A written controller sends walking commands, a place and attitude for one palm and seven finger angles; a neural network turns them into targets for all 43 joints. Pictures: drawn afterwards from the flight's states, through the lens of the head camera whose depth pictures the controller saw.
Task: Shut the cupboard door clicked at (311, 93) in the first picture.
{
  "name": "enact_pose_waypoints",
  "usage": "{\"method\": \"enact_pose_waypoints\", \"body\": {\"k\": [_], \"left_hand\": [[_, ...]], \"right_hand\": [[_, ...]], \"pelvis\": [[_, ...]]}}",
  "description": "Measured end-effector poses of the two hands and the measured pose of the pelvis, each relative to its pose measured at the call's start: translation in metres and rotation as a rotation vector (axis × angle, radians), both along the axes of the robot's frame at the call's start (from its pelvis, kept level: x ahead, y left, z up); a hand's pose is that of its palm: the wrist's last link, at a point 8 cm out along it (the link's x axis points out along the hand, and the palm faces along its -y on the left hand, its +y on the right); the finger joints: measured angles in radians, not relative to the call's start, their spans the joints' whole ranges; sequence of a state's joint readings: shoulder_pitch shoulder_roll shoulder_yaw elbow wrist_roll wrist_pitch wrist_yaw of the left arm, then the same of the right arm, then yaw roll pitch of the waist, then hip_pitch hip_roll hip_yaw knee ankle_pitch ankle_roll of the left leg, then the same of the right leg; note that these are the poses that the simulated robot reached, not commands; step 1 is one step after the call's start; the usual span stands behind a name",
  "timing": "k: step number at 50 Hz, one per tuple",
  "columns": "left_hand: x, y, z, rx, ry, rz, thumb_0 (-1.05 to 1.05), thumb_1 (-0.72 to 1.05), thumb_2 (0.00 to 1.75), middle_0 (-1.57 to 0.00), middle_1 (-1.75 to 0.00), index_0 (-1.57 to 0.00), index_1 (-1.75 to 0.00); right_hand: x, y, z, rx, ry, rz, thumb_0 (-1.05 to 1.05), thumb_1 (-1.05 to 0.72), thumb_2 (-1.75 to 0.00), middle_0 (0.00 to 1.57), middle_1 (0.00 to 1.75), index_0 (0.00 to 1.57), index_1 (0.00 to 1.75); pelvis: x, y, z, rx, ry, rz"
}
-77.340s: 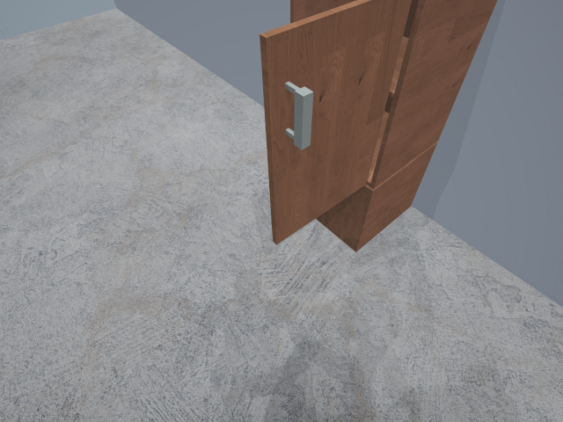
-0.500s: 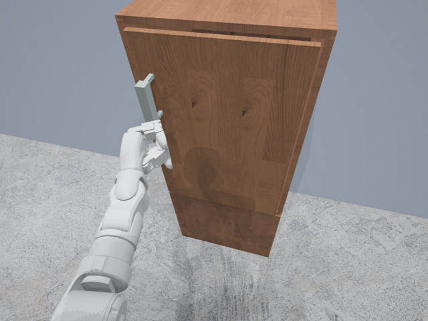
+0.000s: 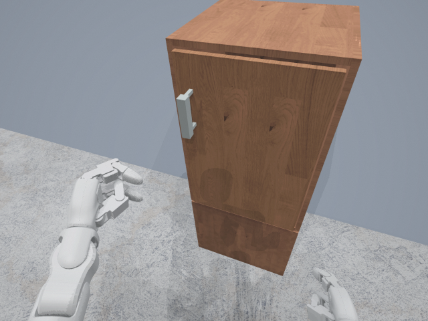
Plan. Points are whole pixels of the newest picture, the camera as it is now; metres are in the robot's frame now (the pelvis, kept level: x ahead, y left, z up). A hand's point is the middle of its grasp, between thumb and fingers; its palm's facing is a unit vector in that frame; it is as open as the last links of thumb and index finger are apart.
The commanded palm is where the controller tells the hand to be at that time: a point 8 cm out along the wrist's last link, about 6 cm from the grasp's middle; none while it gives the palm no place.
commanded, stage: draw the hand back to the body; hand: left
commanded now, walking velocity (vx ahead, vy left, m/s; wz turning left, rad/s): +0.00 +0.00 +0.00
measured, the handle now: (188, 113) +0.60 +0.13 +0.09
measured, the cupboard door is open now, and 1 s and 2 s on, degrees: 0 0 0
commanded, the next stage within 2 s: step back with the hand held close in 0.76 s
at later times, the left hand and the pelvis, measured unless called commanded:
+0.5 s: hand (22, 234) +0.19 +0.30 +0.15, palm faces +0.50 -0.77 -0.40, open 6.9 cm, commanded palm +0.15 +0.32 +0.17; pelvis +0.01 +0.02 +0.00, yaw +1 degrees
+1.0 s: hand (38, 225) +0.20 +0.28 +0.16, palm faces +0.45 -0.79 -0.42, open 7.4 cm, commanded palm +0.15 +0.31 +0.17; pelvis +0.01 +0.01 +0.00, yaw +0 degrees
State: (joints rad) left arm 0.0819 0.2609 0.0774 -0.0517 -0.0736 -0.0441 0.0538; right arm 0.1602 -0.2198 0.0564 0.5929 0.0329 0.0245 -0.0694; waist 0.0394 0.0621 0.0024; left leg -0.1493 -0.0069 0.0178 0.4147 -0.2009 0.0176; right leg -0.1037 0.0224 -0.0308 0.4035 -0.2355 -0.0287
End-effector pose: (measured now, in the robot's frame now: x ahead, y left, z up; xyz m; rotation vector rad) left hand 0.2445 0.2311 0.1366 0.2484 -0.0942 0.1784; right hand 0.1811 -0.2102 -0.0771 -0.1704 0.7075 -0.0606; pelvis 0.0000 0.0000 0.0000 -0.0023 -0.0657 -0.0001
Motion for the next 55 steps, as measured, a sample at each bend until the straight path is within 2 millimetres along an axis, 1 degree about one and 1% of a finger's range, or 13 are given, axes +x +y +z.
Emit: {"method": "enact_pose_waypoints", "body": {"k": [5,10,20,24,27,32,37,41,48,55], "left_hand": [[-0.022,0.022,0.009,0.035,-0.023,0.058,0.02,0.89,0.9,-0.83,-0.98,-0.83,-0.97],[-0.042,0.043,0.017,0.078,-0.032,0.114,0.02,0.89,0.9,-0.69,-0.83,-0.69,-0.83],[-0.088,0.089,0.032,0.191,-0.025,0.275,0.02,0.89,0.9,-0.42,-0.53,-0.42,-0.53],[-0.102,0.099,0.035,0.21,-0.027,0.336,0.02,0.89,0.9,-0.32,-0.42,-0.32,-0.42],[-0.102,0.098,0.033,0.188,-0.035,0.354,0.02,0.89,0.9,-0.28,-0.37,-0.27,-0.37],[-0.095,0.09,0.029,0.158,-0.045,0.326,0.02,0.89,0.9,-0.23,-0.33,-0.23,-0.33],[-0.089,0.085,0.031,0.167,-0.053,0.292,0.02,0.89,0.9,-0.22,-0.31,-0.22,-0.31],[-0.087,0.083,0.034,0.178,-0.053,0.286,0.02,0.89,0.9,-0.22,-0.31,-0.22,-0.3],[-0.087,0.083,0.036,0.206,-0.05,0.289,0.02,0.89,0.9,-0.22,-0.3,-0.21,-0.3],[-0.083,0.086,0.034,0.255,-0.03,0.252,0.02,0.89,0.9,-0.21,-0.3,-0.21,-0.3]], "right_hand": [[0.0,0.011,-0.003,0.003,0.011,0.015,0.01,-0.91,-0.9,0.2,0.3,0.2,0.3],[0.0,0.017,-0.005,0.006,0.014,0.015,0.01,-0.91,-0.9,0.2,0.3,0.2,0.3],[0.004,0.014,-0.003,-0.013,-0.004,0.004,0.01,-0.91,-0.9,0.2,0.3,0.2,0.3],[0.008,0.013,-0.003,-0.029,-0.016,0.018,0.01,-0.91,-0.9,0.2,0.3,0.2,0.3],[0.01,0.013,-0.003,-0.04,-0.021,0.032,0.01,-0.91,-0.9,0.2,0.3,0.2,0.3],[0.014,0.014,0.001,-0.041,-0.04,0.035,0.01,-0.91,-0.9,0.2,0.3,0.2,0.3],[0.014,0.014,0.005,-0.03,-0.059,0.025,0.01,-0.9,-0.9,0.2,0.3,0.2,0.3],[0.013,0.011,0.004,-0.024,-0.056,0.019,0.01,-0.9,-0.9,0.2,0.3,0.2,0.3],[0.007,0.003,-0.002,-0.028,-0.02,-0.001,0.01,-0.9,-0.9,0.2,0.3,0.2,0.3],[-0.005,-0.012,-0.008,-0.061,0.028,-0.076,0.01,-0.9,-0.9,0.2,0.3,0.2,0.3]], "pelvis": [[0.003,0.008,0.001,-0.001,-0.007,0.0],[0.007,0.014,0.001,-0.003,-0.009,-0.002],[0.013,0.019,0.0,-0.008,-0.003,-0.002],[0.013,0.02,0.0,-0.009,-0.005,0.007],[0.012,0.021,0.0,-0.008,-0.005,0.014],[0.012,0.018,0.0,-0.006,-0.004,0.013],[0.013,0.015,0.0,-0.007,-0.007,0.005],[0.014,0.013,0.0,-0.007,-0.007,0.001],[0.014,0.011,0.0,-0.016,0.022,0.004],[0.01,0.018,-0.003,-0.018,0.068,0.0]]}}
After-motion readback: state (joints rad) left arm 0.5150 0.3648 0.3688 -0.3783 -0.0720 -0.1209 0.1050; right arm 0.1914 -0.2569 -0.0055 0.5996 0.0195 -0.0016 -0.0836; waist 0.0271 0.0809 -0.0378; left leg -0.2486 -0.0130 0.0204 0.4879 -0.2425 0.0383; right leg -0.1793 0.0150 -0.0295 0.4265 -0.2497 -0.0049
